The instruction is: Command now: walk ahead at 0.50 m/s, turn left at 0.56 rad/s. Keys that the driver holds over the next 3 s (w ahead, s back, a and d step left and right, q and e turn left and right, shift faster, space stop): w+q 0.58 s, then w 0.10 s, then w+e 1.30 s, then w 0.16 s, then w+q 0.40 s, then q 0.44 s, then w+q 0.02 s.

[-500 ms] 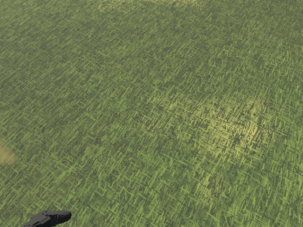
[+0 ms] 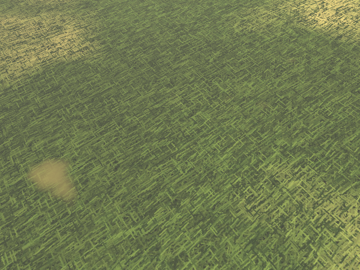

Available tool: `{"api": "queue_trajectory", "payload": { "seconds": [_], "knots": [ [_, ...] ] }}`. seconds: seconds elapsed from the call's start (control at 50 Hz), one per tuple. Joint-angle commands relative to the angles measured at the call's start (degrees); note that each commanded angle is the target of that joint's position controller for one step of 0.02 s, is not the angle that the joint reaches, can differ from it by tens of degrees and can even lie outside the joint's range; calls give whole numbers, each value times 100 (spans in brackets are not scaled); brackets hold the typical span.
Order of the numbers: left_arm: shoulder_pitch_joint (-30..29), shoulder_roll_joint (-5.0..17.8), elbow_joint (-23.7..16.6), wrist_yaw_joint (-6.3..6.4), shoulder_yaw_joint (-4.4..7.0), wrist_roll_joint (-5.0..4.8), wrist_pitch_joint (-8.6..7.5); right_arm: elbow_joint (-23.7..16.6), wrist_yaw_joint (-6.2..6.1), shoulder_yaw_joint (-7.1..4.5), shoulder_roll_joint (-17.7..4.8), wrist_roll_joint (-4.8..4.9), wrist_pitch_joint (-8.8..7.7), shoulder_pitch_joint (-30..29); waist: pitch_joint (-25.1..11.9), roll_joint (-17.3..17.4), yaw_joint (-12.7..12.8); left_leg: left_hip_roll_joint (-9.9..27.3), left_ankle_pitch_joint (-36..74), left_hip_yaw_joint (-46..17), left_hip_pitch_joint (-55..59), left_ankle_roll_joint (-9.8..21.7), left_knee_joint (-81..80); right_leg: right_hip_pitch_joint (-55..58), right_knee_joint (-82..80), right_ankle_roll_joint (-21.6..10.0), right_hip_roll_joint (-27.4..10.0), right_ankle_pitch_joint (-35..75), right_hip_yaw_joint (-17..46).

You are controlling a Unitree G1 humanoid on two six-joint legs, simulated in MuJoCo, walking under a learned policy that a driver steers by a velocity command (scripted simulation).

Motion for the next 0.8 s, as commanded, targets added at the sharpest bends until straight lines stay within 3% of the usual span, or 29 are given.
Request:
{"api": "queue_trajectory", "payload": {
  "seconds": [0.02,0.08,0.14,0.18,0.2,0.22,0.24,0.26,0.28,0.3,0.32,0.34,0.36,0.42,0.52,0.58,0.64,0.68,0.7,0.72,0.74,0.76,0.78,0.8],
  "knots": [
    [-440,695,-427,133,110,-57,-78,-570,149,94,86,-10,-50,-408,278,-657,-84,57,881,-17,-124,140,-1204,99,-1001,-439,-1723,3440,745],
    [-131,838,-306,179,122,-95,-1,-895,318,130,78,8,-35,-1101,477,-570,138,-42,1169,470,94,265,-1829,296,-1039,-219,-1655,3578,259],
    [86,1015,-251,213,147,-132,120,-1198,462,148,87,41,-14,-1501,492,-595,165,-200,514,811,195,421,-2225,855,-660,-135,-1780,4418,-36],
    [56,1262,-322,253,202,-142,192,-1302,503,90,-67,21,4,-1460,220,-835,-9,-533,-199,1203,832,593,-2323,1058,-17,-112,-1803,6165,-236],
    [20,1378,-362,276,234,-144,225,-1290,501,26,-216,9,16,-1185,1,-985,-217,-710,-553,1320,1347,710,-2349,1072,555,-119,-1830,6974,-288],
    [-69,1451,-406,280,248,-151,244,-1145,477,-97,-489,18,29,-483,-363,-1008,-599,-830,-519,1281,2338,893,-2617,820,1489,-105,-1808,7118,-317],
    [-273,1426,-504,273,225,-162,206,-894,377,-286,-889,12,56,567,-822,-760,-1185,-670,41,774,4091,1190,-3136,-250,2982,78,-1573,6044,-428],
    [181,668,-771,148,-18,136,65,-786,264,-372,-1509,51,63,816,-1379,731,-704,885,689,-1844,6457,2014,-2953,-2853,5230,352,-629,-18,-291],
    [14,823,-960,2,-71,-16,-202,-913,245,-298,-1410,-9,10,1107,-2374,724,-858,1731,-220,-4237,7254,2819,-3890,-3991,6346,367,-84,-1717,1086],
    [-642,1175,-1138,-50,62,-246,-315,-832,224,-220,-1097,-106,-7,1018,-1670,150,-1016,1449,-385,-3459,6790,2434,-4151,-4552,6163,280,-428,-1128,1351],
    [-874,1085,-1268,-32,20,-263,-338,-855,211,-159,-904,-49,-37,544,-902,-251,-709,1180,-106,-2667,5762,2149,-4262,-4415,5478,258,-659,-592,1261],
    [-890,1027,-1210,22,33,-133,-299,-946,219,-116,-800,-40,-63,91,-455,-650,-381,923,431,-2162,4739,1953,-4381,-3973,4930,329,-829,-364,1171],
    [-751,1087,-1182,55,96,-39,-199,-1022,219,-69,-659,-72,-88,-214,-294,-547,-129,728,865,-1807,4026,1860,-4513,-3475,4588,407,-957,-214,1175],
    [-709,924,-1259,83,82,32,24,-982,195,-83,-716,-73,-124,-324,-170,-290,89,464,1343,-1327,2886,1834,-4747,-2828,3933,645,-963,85,985],
    [-1884,603,-1608,67,-65,12,33,-715,42,-132,-871,21,-45,199,-35,-29,-358,-8,705,-894,2503,1394,-4572,-2486,1842,743,-593,1842,900],
    [-2329,710,-1750,-16,-53,-96,-15,-589,39,-144,-926,49,-2,475,-71,119,-544,66,70,-1235,2701,1271,-4377,-2152,1138,708,-359,2133,986],
    [-2320,931,-1778,-103,15,-122,-104,-487,42,-98,-804,36,-11,663,-103,278,-528,367,-261,-1685,3272,1204,-3962,-1973,750,504,-371,1663,1057],
    [-1861,992,-1676,-103,74,-102,-169,-473,52,-60,-700,14,-18,612,-157,443,-252,320,-20,-1783,3417,1068,-3584,-1347,397,241,-337,1379,898],
    [-1342,1167,-1581,-73,147,-47,-199,-504,67,10,-518,-22,-45,572,-468,401,-9,99,416,-1534,3340,898,-2947,-575,371,-5,-544,1353,1017],
    [-551,1509,-1494,-51,228,34,-218,-586,83,121,-230,-106,-87,745,-1185,-335,195,-285,-304,-1028,2633,668,-1349,840,512,-489,-1473,1560,2004],
    [98,1904,-1146,-118,368,21,-137,-589,71,167,-156,83,-139,1415,-1657,-2268,42,-1012,-2455,-250,758,246,358,2278,-211,-1482,-2420,63,4596],
    [58,1386,-1204,-172,232,-174,-121,-536,62,90,-668,78,-164,1204,-1170,-1677,165,-656,-2755,-406,-53,194,1004,2183,-596,-1443,-2457,-1237,5229],
    [-257,1094,-1269,-169,135,-195,-78,-631,75,35,-875,44,-173,530,-439,-1139,247,-394,-2205,-269,-317,190,1133,1582,-649,-1227,-2222,-1157,4529],
    [-494,1031,-1358,-166,87,-125,-27,-708,69,60,-798,-50,-198,127,-117,-717,208,-241,-1827,-60,-189,176,975,985,-710,-1131,-1953,-524,3948]
  ]
}}
Next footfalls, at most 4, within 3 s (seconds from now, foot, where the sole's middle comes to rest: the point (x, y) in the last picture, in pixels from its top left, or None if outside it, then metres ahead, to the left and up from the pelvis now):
0.24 left None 0.28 0.12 -0.77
0.70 right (200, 255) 0.57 0.00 -0.77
1.16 left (127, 227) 0.68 0.29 -0.77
1.66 right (189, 165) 0.99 0.04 -0.77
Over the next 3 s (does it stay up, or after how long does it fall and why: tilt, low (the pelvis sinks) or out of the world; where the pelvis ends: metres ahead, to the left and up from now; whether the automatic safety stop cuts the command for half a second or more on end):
stays up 1.43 0.04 0.00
